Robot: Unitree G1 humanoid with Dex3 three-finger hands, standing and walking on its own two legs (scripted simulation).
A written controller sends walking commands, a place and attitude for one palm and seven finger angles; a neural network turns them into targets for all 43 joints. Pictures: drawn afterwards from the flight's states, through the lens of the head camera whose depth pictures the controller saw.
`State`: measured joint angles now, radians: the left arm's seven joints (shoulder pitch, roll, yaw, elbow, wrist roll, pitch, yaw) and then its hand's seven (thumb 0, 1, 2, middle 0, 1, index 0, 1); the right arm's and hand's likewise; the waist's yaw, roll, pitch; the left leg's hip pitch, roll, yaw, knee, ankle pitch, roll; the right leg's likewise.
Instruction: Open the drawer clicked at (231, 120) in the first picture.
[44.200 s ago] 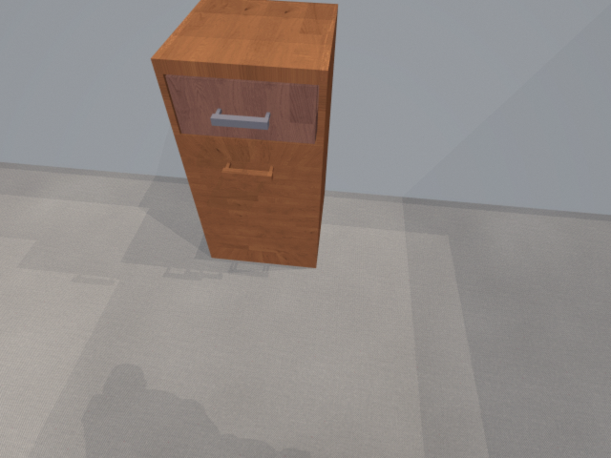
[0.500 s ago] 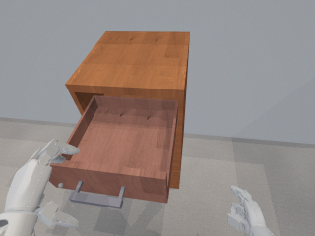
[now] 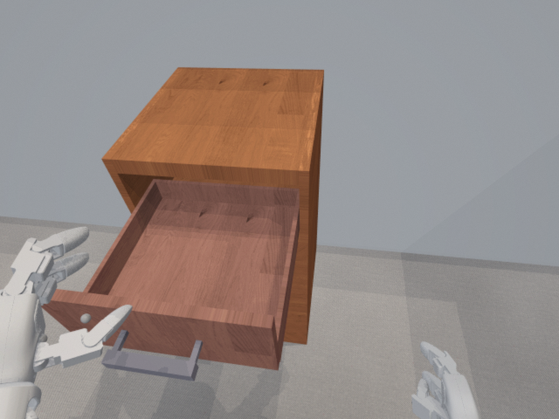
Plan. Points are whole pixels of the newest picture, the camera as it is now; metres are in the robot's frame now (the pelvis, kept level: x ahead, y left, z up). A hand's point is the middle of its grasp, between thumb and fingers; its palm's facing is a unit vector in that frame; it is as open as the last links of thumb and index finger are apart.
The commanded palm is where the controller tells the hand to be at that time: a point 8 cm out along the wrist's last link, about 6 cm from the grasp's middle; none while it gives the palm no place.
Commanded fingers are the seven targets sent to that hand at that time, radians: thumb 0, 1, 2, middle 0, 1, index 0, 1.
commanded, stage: draw the hand back to the body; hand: left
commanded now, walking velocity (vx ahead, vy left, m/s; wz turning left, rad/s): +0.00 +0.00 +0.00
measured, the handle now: (155, 352) +0.23 +0.24 -0.07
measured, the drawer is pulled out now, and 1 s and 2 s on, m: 0.30 0.30 0.30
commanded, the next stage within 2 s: step back with the hand held close in 0.42 s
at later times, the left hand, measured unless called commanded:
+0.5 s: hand (77, 321) +0.17 +0.23 +0.16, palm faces +0.40 -0.81 -0.42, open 7.5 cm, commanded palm +0.12 +0.27 +0.17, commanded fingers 0.00 0.90 0.90 -0.20 -0.30 -0.20 -0.30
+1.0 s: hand (28, 340) +0.15 +0.27 +0.16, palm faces +0.31 -0.80 -0.52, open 7.4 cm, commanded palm +0.09 +0.31 +0.17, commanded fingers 0.00 0.90 0.90 -0.20 -0.30 -0.20 -0.30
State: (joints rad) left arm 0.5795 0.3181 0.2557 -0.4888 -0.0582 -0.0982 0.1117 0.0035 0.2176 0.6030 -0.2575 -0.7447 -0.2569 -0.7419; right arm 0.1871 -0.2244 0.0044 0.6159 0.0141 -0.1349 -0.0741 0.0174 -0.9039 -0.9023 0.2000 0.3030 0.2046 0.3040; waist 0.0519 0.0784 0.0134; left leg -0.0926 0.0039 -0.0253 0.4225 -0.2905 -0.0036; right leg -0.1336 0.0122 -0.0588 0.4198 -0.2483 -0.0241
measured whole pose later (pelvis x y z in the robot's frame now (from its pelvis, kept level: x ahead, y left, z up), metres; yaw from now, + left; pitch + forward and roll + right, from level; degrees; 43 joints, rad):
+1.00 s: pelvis -0.04 +0.03 -0.01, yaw +0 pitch +2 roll +0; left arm 0.67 0.44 0.41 -0.63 -0.05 -0.19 0.14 0.02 0.89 0.89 -0.21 -0.31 -0.21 -0.30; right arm 0.14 -0.19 -0.02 0.54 0.01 -0.02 -0.06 0.02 -0.90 -0.90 0.20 0.30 0.20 0.30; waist 0.00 -0.03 0.04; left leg -0.28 -0.05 0.00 0.49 -0.25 0.04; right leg -0.33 -0.04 -0.04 0.50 -0.21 0.02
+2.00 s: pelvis -0.26 -0.02 -0.01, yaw +1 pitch +2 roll +2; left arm 0.65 0.40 0.36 -0.63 -0.05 -0.19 0.16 0.02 0.89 0.90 -0.21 -0.31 -0.21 -0.30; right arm 0.09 -0.21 -0.05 0.58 0.02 -0.05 -0.08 0.02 -0.91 -0.90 0.20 0.30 0.20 0.30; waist 0.00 -0.08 0.07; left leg -0.30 -0.02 0.04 0.48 -0.21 0.01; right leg -0.42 -0.02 -0.05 0.64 -0.30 -0.01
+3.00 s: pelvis -0.42 -0.08 +0.00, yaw +2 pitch +0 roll +1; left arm 0.69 0.35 0.32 -0.63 -0.02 -0.23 0.14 0.02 0.89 0.90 -0.21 -0.31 -0.21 -0.30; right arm 0.24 -0.20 -0.01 0.62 0.00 -0.09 -0.06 0.02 -0.90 -0.90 0.20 0.30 0.21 0.30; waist -0.02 -0.06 0.01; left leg -0.38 0.01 0.05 0.72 -0.30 0.04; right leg -0.22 -0.01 -0.12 0.45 -0.24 -0.05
